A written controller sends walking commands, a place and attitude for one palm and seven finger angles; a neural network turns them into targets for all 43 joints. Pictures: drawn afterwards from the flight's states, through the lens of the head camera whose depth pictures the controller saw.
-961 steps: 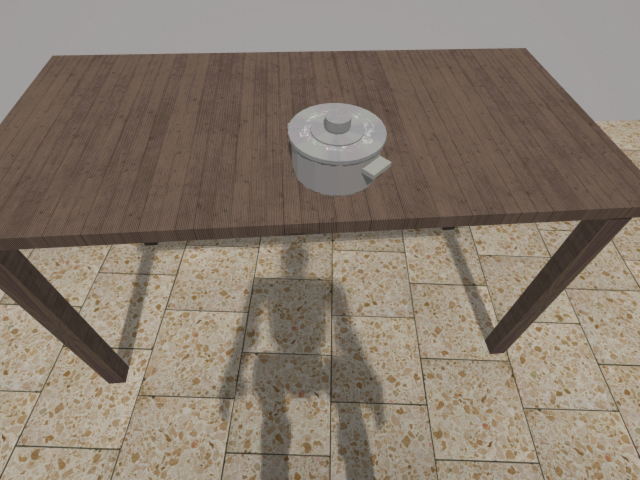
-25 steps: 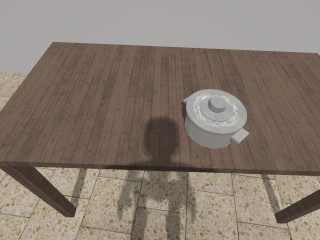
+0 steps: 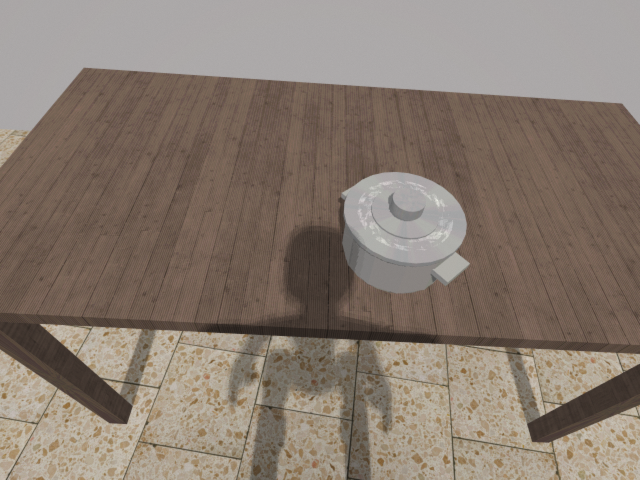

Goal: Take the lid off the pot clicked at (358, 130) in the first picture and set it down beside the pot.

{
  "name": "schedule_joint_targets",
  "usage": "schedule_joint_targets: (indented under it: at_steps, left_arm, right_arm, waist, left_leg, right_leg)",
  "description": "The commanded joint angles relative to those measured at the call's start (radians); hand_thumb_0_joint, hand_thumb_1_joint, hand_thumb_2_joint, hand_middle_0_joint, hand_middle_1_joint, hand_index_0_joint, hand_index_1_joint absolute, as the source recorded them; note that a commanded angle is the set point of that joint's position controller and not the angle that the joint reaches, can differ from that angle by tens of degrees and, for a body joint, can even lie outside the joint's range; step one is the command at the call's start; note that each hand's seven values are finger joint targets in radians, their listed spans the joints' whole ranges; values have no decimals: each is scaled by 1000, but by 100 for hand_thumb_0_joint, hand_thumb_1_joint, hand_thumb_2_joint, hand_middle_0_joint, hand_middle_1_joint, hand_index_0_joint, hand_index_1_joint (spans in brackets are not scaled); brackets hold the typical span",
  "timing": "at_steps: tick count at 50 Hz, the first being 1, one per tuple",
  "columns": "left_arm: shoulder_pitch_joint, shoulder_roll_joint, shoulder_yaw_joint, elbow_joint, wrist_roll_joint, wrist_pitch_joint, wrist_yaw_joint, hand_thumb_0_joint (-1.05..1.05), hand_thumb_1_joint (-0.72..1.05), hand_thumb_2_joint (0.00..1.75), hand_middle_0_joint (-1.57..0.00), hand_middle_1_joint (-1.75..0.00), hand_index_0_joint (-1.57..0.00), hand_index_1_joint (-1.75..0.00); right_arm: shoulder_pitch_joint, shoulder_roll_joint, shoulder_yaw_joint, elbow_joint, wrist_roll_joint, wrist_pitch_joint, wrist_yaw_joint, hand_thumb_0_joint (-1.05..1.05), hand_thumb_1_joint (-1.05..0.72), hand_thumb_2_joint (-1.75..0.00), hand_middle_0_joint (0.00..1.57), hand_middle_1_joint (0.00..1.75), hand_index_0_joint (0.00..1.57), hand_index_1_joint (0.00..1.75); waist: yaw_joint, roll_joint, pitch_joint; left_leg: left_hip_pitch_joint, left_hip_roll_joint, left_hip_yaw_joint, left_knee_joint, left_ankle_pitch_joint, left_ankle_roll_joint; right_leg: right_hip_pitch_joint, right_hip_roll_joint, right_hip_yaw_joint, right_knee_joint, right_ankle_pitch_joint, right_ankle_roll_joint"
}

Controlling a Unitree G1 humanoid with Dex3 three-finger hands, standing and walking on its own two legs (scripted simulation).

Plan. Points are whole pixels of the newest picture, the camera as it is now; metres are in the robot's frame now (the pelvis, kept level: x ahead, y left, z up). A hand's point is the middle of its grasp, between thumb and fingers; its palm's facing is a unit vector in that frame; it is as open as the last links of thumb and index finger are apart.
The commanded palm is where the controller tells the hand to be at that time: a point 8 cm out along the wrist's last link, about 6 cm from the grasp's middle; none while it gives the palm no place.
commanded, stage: shuffle to correct the standing spot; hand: left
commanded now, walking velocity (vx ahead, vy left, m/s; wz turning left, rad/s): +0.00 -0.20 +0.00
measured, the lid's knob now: (407, 203) +0.48 -0.09 +0.07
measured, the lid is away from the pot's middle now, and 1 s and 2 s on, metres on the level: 0.00 0.00 0.00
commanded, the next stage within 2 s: come to a stop and stand still in 1.80 s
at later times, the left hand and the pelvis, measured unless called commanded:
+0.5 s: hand out of the picture -0.02 +0.10 -0.20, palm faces +0.06 -0.99 -0.13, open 7.4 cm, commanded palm none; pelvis -0.01 -0.07 -0.01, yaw +3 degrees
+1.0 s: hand out of the picture -0.01 +0.03 -0.19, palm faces +0.05 -0.98 -0.17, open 7.3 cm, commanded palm none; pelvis -0.02 -0.15 -0.01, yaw +4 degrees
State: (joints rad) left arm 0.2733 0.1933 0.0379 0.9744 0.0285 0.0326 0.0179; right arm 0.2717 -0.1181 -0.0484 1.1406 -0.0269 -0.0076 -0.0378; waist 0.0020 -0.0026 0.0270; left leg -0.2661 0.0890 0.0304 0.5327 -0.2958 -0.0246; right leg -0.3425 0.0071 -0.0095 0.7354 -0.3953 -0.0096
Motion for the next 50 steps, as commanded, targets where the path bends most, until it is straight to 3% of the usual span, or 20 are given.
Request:
schedule_joint_targets:
  at_steps: [1, 3, 5, 9, 12, 15, 18, 20, 21, 23, 24, 27, 34, 37, 38, 39, 41, 43, 48, 50]
  left_arm:
    - [131, 91, 16, 1, -3, -21, 7, 0, 90, 90, -20, -30, -20, -30]
    - [82, 143, 16, -14, 3, -11, 10, 0, 90, 90, -20, -30, -20, -30]
    - [52, 131, 15, -30, 5, -5, 4, 0, 90, 90, -20, -30, -20, -30]
    - [100, 98, 9, -17, -7, -13, 4, 0, 90, 90, -20, -30, -20, -30]
    - [105, 138, 22, -21, 2, -11, 6, 0, 90, 90, -20, -30, -20, -30]
    - [97, 183, 27, -23, 13, -2, 7, 0, 90, 90, -20, -30, -20, -30]
    - [37, 160, 22, -46, 21, -2, 11, 0, 90, 90, -20, -30, -20, -30]
    - [35, 139, 15, -49, 8, -6, 14, 0, 90, 90, -20, -30, -20, -30]
    - [35, 118, 9, -55, 0, -7, 15, 0, 90, 90, -20, -30, -20, -30]
    - [93, 33, -4, -60, -17, -12, 14, 0, 90, 90, -20, -30, -20, -30]
    - [85, 56, -9, -54, -18, -9, 17, 0, 90, 90, -20, -30, -20, -30]
    - [65, 93, 13, -44, -10, 6, 13, 0, 90, 90, -20, -30, -20, -30]
    - [84, 56, 0, -29, -14, -7, -7, 0, 90, 90, -20, -30, -20, -30]
    - [106, 135, 11, -16, -7, -11, 6, 0, 90, 90, -20, -30, -20, -30]
    - [77, 159, 7, -24, -4, -4, 6, 0, 90, 90, -20, -30, -20, -30]
    - [56, 168, 3, -32, -2, 1, 2, 0, 90, 90, -20, -30, -20, -30]
    - [42, 171, 12, -23, 1, 0, 6, 0, 90, 90, -20, -30, -20, -30]
    - [33, 159, 7, -27, 1, 0, 6, 0, 90, 90, -20, -30, -20, -30]
    - [70, 89, -5, -42, -12, -7, -1, 0, 90, 90, -20, -30, -20, -30]
    - [109, 96, 2, -32, -15, -13, -1, 0, 90, 90, -20, -30, -20, -30]
  right_arm:
    - [49, -176, -43, -64, 9, 6, -2, 0, -90, -90, 20, 30, 20, 30]
    - [70, -110, -30, -68, 12, 17, 8, 0, -90, -90, 20, 30, 20, 30]
    - [68, -116, -34, -69, 6, 8, 12, 0, -90, -90, 20, 30, 20, 30]
    - [31, -184, -45, -79, 7, 11, 5, 0, -90, -90, 20, 30, 20, 30]
    - [17, -159, -37, -100, 9, 24, 3, 0, -90, -90, 20, 30, 20, 30]
    - [15, -113, -24, -107, 11, 37, 1, 0, -90, -90, 20, 30, 20, 30]
    - [37, -107, -19, -95, 13, 24, 2, 0, -90, -90, 20, 30, 20, 30]
    - [81, -88, -11, -83, 20, 12, 5, 0, -90, -90, 20, 30, 20, 30]
    - [105, -92, -8, -74, 20, 5, 2, 0, -90, -90, 20, 30, 20, 30]
    - [142, -201, -21, -75, 10, -10, -11, 0, -90, -90, 20, 30, 20, 30]
    - [148, -207, -26, -79, 11, -7, -12, 0, -90, -90, 20, 30, 20, 30]
    - [-40, -180, -22, -117, 4, -17, -11, 0, -90, -90, 20, 30, 20, 30]
    - [-20, -198, -38, -108, 9, 6, -1, 0, -90, -90, 20, 30, 20, 30]
    - [28, -156, -36, -118, 19, 22, 10, 0, -90, -90, 20, 30, 20, 30]
    - [32, -126, -27, -123, 20, 30, 16, 0, -90, -90, 20, 30, 20, 30]
    - [38, -111, -27, -126, 18, 33, 21, 0, -90, -90, 20, 30, 20, 30]
    - [25, -116, -22, -120, 12, 46, 15, 0, -90, -90, 20, 30, 20, 30]
    - [49, -113, -16, -114, 10, 40, 14, 0, -90, -90, 20, 30, 20, 30]
    - [56, -183, -23, -103, 7, 22, 8, 0, -90, -90, 20, 30, 20, 30]
    - [28, -188, -27, -113, 8, 22, 10, 0, -90, -90, 20, 30, 20, 30]
  waist:
    - [0, -76, -10]
    - [-28, -162, -18]
    - [-41, 69, 10]
    - [-6, 109, -45]
    - [-3, -54, -22]
    - [-6, -244, 13]
    - [-31, -169, 41]
    - [-50, -107, 20]
    - [-53, -65, 6]
    - [-46, 264, -41]
    - [-55, 226, -58]
    - [25, 218, 15]
    - [10, 136, 3]
    - [-10, -105, -30]
    - [-20, -158, -25]
    - [-33, -73, -16]
    - [-30, -212, 5]
    - [-40, -187, 29]
    - [-19, 150, 20]
    - [3, 130, 3]
  left_leg:
    - [-79, 62, -57, 24, 261, 53]
    - [-61, -27, 31, 103, 36, 17]
    - [-18, 24, -31, 19, 174, 38]
    - [-5, 116, -113, -36, 335, 62]
    - [-67, 34, -16, 77, 208, 21]
    - [-111, -58, 34, 299, -168, -2]
    - [-89, -41, 46, 338, -183, 2]
    - [18, -36, 52, 71, -37, 10]
    - [100, -11, 42, -86, 119, 21]
    - [255, 313, -311, -200, 676, 177]
    - [227, 371, -290, -184, 768, 247]
    - [41, 299, -173, -185, 591, 214]
    - [69, 184, -70, -61, 415, 104]
    - [-63, 45, 40, 57, 166, 25]
    - [-57, 1, 67, 75, 28, 11]
    - [-29, -13, 63, 74, -18, 15]
    - [-11, -17, 73, 136, -38, 5]
    - [1, -12, 65, 119, 6, 11]
    - [-3, 134, -94, -73, 253, 66]
    - [-34, 121, -69, -44, 229, 52]
  right_leg:
    - [168, -75, 74, -316, 386, -16]
    - [87, -184, 116, -345, 373, -72]
    - [10, -105, 55, -240, 311, -29]
    - [90, -47, -16, -190, 277, 4]
    - [111, -110, 77, -285, 353, -21]
    - [68, -215, 196, -427, 339, -122]
    - [29, -209, 152, -382, 432, -184]
    - [28, -178, 117, -284, 481, -149]
    - [21, -138, 75, -203, 479, -106]
    - [-147, 6, -42, 97, -40, 10]
    - [-125, -4, 14, 265, -190, 9]
    - [-130, -51, 79, 408, -117, 20]
    - [70, -52, -91, -230, 113, 33]
    - [207, -149, 45, -333, 432, -11]
    - [151, -197, 57, -368, 349, -39]
    - [90, -200, 46, -381, 215, -45]
    - [34, -186, 73, -420, 124, -51]
    - [21, -179, 56, -386, 186, -68]
    - [47, -63, -66, -221, 191, 1]
    - [103, -69, -49, -245, 209, 2]
